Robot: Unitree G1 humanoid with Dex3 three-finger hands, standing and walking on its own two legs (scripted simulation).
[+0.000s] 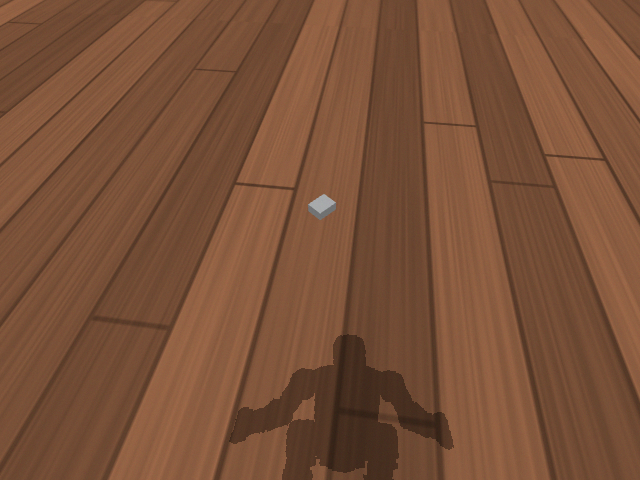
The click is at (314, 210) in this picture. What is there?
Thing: flat box
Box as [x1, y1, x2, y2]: [308, 194, 335, 219]
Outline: 324,194 308,204 308,210 319,219 335,209 335,202
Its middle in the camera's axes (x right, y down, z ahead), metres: +0.01 -0.14 +1.74
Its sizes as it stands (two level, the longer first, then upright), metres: 0.100 0.080 0.044
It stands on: the floor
